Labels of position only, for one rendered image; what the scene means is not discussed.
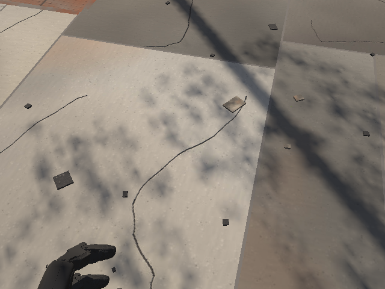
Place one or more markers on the robot left hand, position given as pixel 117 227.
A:
pixel 60 273

